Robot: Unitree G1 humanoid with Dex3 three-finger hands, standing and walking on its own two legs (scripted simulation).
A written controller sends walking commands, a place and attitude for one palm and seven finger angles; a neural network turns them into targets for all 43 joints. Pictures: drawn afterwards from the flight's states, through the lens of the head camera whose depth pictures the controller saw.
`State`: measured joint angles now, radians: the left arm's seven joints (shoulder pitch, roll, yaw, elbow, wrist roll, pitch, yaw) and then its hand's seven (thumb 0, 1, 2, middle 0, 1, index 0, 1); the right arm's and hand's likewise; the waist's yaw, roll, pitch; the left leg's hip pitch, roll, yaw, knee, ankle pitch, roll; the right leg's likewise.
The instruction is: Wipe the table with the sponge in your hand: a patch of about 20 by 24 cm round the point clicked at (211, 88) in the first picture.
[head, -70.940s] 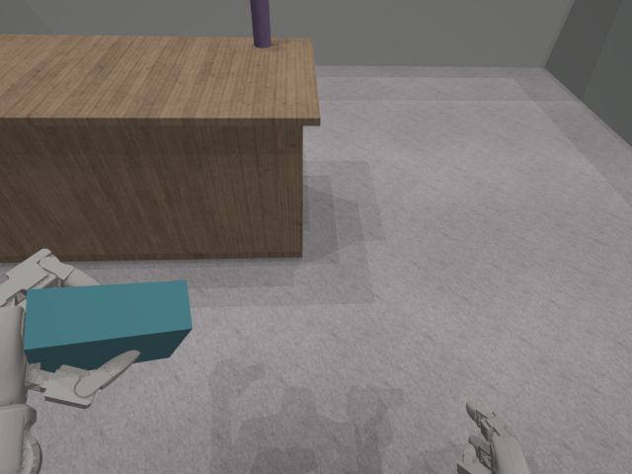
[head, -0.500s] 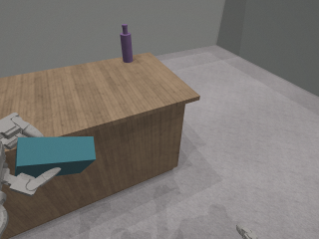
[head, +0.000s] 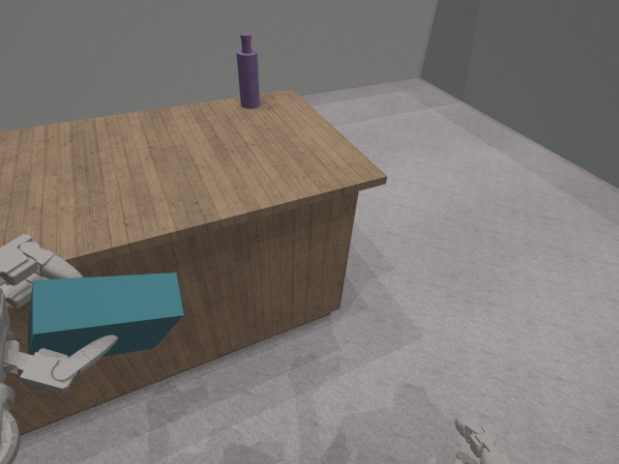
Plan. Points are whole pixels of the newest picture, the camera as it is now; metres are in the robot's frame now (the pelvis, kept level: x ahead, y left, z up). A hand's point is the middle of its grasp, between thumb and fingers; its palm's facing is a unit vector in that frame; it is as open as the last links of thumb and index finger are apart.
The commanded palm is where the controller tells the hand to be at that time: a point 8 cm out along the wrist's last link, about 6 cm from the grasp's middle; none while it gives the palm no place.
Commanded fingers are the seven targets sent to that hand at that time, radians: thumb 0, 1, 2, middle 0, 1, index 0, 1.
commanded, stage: stand and wait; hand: left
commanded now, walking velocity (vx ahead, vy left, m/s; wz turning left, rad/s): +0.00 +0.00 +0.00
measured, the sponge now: (125, 317) +0.24 +0.21 +0.13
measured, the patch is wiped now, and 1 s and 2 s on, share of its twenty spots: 1.00 1.00 1.00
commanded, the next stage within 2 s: none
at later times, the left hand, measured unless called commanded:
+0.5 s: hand (100, 309) +0.24 +0.24 +0.14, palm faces +0.41 -0.86 -0.31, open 9.4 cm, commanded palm +0.19 +0.27 +0.18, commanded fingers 0.00 0.10 1.30 -1.20 -1.60 -1.20 -1.60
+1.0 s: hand (87, 324) +0.22 +0.24 +0.15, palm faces +0.39 -0.86 -0.32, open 9.4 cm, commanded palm +0.17 +0.28 +0.18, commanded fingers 0.00 0.10 1.30 -1.20 -1.60 -1.20 -1.60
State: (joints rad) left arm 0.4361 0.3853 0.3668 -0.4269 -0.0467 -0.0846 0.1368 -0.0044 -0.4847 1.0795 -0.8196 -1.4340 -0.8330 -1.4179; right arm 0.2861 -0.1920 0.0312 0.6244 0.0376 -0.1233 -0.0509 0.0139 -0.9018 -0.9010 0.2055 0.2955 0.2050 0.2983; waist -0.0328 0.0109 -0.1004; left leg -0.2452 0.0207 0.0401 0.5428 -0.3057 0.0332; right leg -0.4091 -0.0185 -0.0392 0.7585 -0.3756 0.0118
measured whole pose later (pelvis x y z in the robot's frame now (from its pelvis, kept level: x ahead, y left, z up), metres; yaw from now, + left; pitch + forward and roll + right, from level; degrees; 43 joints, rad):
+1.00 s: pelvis +0.01 +0.00 +0.00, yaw +0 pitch -1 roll -1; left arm 0.47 0.33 0.27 -0.42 -0.05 -0.09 0.16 -0.01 -0.49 1.08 -0.82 -1.44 -0.83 -1.42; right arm 0.21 -0.21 0.03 0.61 0.01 -0.05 -0.08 0.02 -0.90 -0.90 0.21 0.30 0.21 0.30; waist 0.00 0.01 -0.05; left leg -0.19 0.00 0.03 0.47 -0.27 0.03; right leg -0.22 -0.03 -0.05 0.40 -0.17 0.02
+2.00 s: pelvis +0.01 -0.01 +0.01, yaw +0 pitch -1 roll -1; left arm 0.48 0.33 0.28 -0.42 -0.05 -0.09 0.16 0.00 -0.49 1.08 -0.82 -1.44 -0.83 -1.42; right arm 0.20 -0.22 0.02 0.60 0.01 -0.06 -0.08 0.02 -0.90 -0.90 0.21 0.30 0.21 0.30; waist 0.01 0.03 -0.04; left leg -0.19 0.00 0.02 0.46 -0.26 0.02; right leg -0.21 -0.02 -0.05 0.39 -0.16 0.02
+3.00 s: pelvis +0.01 -0.01 +0.01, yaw +0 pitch +0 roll -1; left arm 0.47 0.33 0.28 -0.41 -0.05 -0.09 0.16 -0.01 -0.49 1.08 -0.82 -1.44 -0.83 -1.42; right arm 0.19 -0.22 0.02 0.60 0.01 -0.05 -0.08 0.02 -0.90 -0.90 0.21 0.30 0.21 0.30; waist 0.01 0.03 -0.05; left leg -0.19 0.00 0.03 0.47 -0.28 0.02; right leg -0.22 -0.02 -0.04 0.40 -0.18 0.02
